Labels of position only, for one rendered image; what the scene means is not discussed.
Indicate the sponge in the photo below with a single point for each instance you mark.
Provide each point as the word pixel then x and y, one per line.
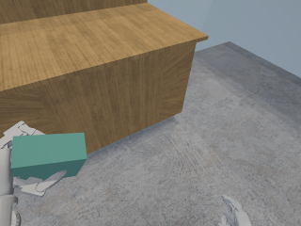
pixel 42 156

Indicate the table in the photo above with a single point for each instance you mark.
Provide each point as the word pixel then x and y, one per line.
pixel 105 68

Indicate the right robot hand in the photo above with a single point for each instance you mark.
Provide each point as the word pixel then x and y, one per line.
pixel 238 216

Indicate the left robot hand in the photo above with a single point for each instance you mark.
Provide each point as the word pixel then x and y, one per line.
pixel 33 186

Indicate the robot left forearm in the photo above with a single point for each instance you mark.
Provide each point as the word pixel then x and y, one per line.
pixel 9 216

